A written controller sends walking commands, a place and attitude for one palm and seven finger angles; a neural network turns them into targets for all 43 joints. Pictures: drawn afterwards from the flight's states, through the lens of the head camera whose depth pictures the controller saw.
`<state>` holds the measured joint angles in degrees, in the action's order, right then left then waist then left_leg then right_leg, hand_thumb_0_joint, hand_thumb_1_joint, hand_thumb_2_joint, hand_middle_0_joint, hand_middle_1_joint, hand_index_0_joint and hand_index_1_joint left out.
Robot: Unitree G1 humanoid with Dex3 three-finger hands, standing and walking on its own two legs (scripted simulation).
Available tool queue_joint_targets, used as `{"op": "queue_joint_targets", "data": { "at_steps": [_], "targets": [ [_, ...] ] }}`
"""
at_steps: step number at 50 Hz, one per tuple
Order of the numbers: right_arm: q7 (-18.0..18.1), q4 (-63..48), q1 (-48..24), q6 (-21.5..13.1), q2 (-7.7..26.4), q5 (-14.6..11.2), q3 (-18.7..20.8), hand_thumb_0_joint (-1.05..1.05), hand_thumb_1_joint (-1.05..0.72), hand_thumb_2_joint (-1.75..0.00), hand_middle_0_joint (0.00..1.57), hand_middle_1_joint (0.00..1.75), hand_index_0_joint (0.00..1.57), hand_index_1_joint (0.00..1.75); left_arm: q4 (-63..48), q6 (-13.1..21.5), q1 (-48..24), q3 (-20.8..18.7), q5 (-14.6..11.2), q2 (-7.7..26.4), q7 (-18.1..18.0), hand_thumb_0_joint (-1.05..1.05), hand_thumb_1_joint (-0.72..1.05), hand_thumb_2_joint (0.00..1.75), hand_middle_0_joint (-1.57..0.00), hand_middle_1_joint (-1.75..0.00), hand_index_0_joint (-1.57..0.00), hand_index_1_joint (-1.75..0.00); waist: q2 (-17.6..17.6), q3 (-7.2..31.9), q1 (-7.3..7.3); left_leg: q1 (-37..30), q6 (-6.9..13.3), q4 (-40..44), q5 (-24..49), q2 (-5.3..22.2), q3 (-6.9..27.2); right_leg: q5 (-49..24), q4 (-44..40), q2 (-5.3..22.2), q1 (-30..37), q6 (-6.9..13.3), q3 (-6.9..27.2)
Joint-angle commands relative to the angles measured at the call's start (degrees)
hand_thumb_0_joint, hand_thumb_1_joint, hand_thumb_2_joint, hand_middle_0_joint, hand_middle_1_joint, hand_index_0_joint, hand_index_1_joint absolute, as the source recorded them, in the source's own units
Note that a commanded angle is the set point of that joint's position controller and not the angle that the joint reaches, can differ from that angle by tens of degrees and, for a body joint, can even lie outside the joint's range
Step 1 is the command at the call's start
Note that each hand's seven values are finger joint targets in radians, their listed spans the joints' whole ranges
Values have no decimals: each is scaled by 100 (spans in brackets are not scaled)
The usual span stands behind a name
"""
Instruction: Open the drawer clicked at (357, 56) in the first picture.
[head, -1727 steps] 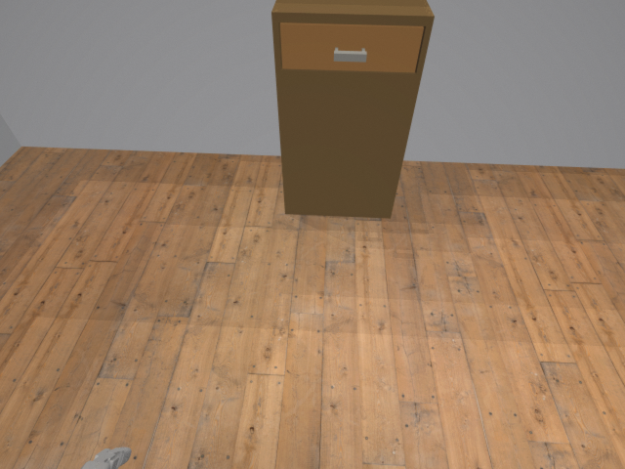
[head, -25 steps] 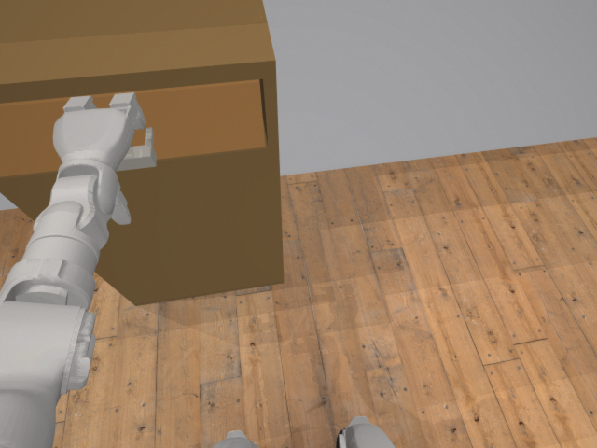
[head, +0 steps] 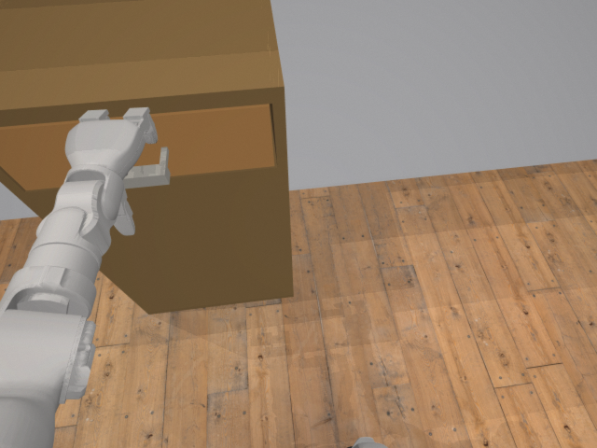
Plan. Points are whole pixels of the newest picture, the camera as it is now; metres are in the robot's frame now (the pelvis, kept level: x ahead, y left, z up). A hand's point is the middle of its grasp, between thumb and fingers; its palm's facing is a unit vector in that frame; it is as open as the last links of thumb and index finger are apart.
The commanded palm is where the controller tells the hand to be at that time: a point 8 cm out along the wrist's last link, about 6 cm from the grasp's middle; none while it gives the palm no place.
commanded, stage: re-aim the fingers above the handle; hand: left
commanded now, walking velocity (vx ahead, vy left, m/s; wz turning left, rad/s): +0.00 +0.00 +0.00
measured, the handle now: (136, 166) +0.54 +0.26 +0.01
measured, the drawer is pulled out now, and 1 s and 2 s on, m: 0.00 0.00 0.00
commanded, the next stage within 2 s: none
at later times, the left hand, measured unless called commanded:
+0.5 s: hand (125, 171) +0.48 +0.24 +0.07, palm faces -0.05 +0.00 -1.00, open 13.8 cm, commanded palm +0.46 +0.26 +0.13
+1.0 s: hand (121, 161) +0.49 +0.25 +0.07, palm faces +0.02 -0.02 -1.00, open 13.8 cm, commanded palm +0.46 +0.27 +0.13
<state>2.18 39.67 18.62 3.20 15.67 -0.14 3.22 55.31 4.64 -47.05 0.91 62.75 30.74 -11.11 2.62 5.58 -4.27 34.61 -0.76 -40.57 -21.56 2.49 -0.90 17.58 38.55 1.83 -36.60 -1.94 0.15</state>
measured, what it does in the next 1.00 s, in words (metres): stands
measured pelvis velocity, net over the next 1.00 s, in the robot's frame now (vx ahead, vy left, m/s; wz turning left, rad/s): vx -0.01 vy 0.01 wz -0.02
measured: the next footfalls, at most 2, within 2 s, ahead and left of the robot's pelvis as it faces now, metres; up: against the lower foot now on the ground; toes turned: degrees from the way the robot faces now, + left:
none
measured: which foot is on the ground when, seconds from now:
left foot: down 0.00-1.00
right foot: down 0.00-1.00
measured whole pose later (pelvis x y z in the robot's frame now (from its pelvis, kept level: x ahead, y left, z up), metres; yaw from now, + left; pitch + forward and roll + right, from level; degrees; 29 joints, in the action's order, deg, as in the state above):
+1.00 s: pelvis -0.01 +0.01 +0.00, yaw -1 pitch +17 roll -1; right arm 1.7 40.8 19.5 3.0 15.2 0.6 2.5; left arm 55.7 6.0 -48.7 -2.8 63.9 32.3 -12.5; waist 2.0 6.0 -6.3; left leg 37.2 0.3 -43.0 -22.3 2.3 -2.0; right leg 17.1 39.5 2.0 -39.0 -2.9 1.5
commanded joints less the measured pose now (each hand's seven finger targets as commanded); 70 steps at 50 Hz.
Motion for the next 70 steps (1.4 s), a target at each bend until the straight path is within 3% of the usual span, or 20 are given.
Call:
{"op": "queue_joint_targets", "data": {
  "at_steps": [1,3,10,14,19,25,30,33,34,37,41,44,47,49,52,55,60,64,68,70],
  "targets": [
    [14,-218,730,-144,791,48,326,0,-90,-90,20,30,20,30,-1391,-36,-2891,-544,34,1643,-577,0,-50,30,-30,-120,-30,-120,279,2769,-103,-1300,218,120,2851,-352,-155,-2403,-104,-441,1369,274,-227],
    [3,-158,713,-103,853,63,321,0,-90,-90,20,30,20,30,-1272,-171,-2882,-808,47,2012,-655,0,-50,30,-30,-120,-30,-120,133,2882,-91,-1221,229,77,2952,-364,-170,-2597,-75,-447,1548,261,-204],
    [-19,-137,681,-99,858,19,346,0,-90,-90,20,30,20,30,-1009,-537,-2501,-439,-56,1559,-391,0,-50,30,-30,-120,-30,-120,134,2821,-95,-1362,248,167,3012,-323,-216,-2676,-198,-456,1607,241,-234],
    [50,-167,623,-64,861,-28,294,0,-90,-90,20,30,20,30,-680,-533,-2439,-45,-109,1213,-65,0,-50,30,-30,-120,-30,-120,-207,2066,-225,-1061,276,360,2352,-330,-214,-2231,-371,-429,1403,235,-260],
    [133,-239,606,-82,855,-14,255,0,-90,-90,20,30,20,30,-812,-158,-2516,-384,-57,1665,-13,0,-50,30,-30,-120,-30,-120,-217,1937,-149,-894,292,393,2026,-352,-195,-1913,-364,-408,1363,254,-204],
    [61,-238,654,-126,833,38,266,0,-90,-90,20,30,20,30,-1207,86,-2634,-965,48,2256,-438,0,-50,30,-30,-120,-30,-120,251,2561,24,-981,235,191,2455,-356,-177,-2150,-77,-427,1418,276,-179],
    [-24,-158,721,-152,885,18,295,0,-90,-90,20,30,20,30,-912,-265,-2699,-740,43,2023,-592,0,-50,30,-30,-120,-30,-120,235,2559,-100,-1038,219,169,2494,-316,-196,-2115,-103,-450,1263,259,-229],
    [-7,-132,792,-157,894,0,340,0,-90,-90,20,30,20,30,-828,-394,-2777,-387,-6,1630,-412,0,-50,30,-30,-120,-30,-120,84,2698,-227,-1260,229,185,2615,-286,-164,-2125,-188,-468,1246,263,-253],
    [8,-130,808,-170,871,-4,342,0,-90,-90,20,30,20,30,-835,-409,-2859,-39,-44,1266,-314,0,-50,30,-30,-120,-30,-120,194,2618,-298,-1361,231,210,2558,-279,-144,-1995,-235,-466,1072,253,-272],
    [57,-87,804,-173,899,-7,342,0,-90,-90,20,30,20,30,-859,-350,-2946,165,-168,1063,-42,0,-50,30,-30,-120,-30,-120,41,2308,-394,-1429,256,265,2280,-277,-103,-1734,-364,-479,884,258,-282],
    [140,-66,819,-173,896,21,290,0,-90,-90,20,30,20,30,-827,-70,-3017,-188,-114,1512,40,0,-50,30,-30,-120,-30,-120,114,2044,-315,-1214,257,288,2104,-307,-72,-1574,-339,-447,808,292,-274],
    [107,-132,795,-156,850,66,250,0,-90,-90,20,30,20,30,-1112,135,-3057,-646,-2,2001,-172,0,-50,30,-30,-120,-30,-120,444,2389,-105,-1201,217,212,2472,-318,-53,-1755,-137,-453,966,329,-276],
    [-8,-184,741,-128,863,93,240,0,-90,-90,20,30,20,30,-1169,67,-2618,-1116,54,2388,-453,0,-50,30,-30,-120,-30,-120,578,2691,139,-1179,167,110,2930,-298,-76,-2035,44,-461,1146,328,-283],
    [-32,-167,696,-65,894,102,195,0,-90,-90,20,30,20,30,-997,-127,-2871,-1214,137,2732,-587,0,-50,30,-30,-120,-30,-120,485,2667,85,-887,171,67,2844,-310,-112,-2140,105,-438,1240,290,-266],
    [-98,-221,694,-42,917,48,224,0,-90,-90,20,30,20,30,-682,-472,-2406,-1043,109,2480,-562,0,-50,30,-30,-120,-30,-120,242,2662,118,-851,172,130,2810,-294,-183,-2226,60,-451,1370,279,-283],
    [-76,-207,827,-55,967,-15,304,0,-90,-90,20,30,20,30,-490,-601,-2420,-472,-49,1843,-231,0,-50,30,-30,-120,-30,-120,-19,2573,-146,-1068,206,185,2624,-236,-189,-2113,-144,-477,1206,242,-286],
    [90,-143,867,-113,919,-5,383,0,-90,-90,20,30,20,30,-1196,-110,-2915,311,-304,948,341,0,-50,30,-30,-120,-30,-120,-22,2267,-454,-1594,278,225,2348,-237,-54,-1682,-397,-498,747,245,-281],
    [185,-65,870,-181,849,47,345,0,-90,-90,20,30,20,30,-1513,379,-3390,89,-254,1181,223,0,-50,30,-30,-120,-30,-120,331,2024,-443,-1586,236,202,2205,-278,45,-1344,-334,-477,420,305,-302],
    [93,-17,813,-108,911,97,215,0,-90,-90,20,30,20,30,-1300,358,-3329,-1242,-39,2724,-422,0,-50,30,-30,-120,-30,-120,537,2433,-11,-995,166,97,2367,-361,24,-1636,-8,-460,875,351,-273],
    [14,-98,675,-73,841,98,145,0,-90,-90,20,30,20,30,-988,50,-3147,-1265,67,2756,-736,0,-50,30,-30,-120,-30,-120,546,2477,42,-678,161,59,2351,-391,-44,-1768,113,-430,1041,324,-280]
  ]
}}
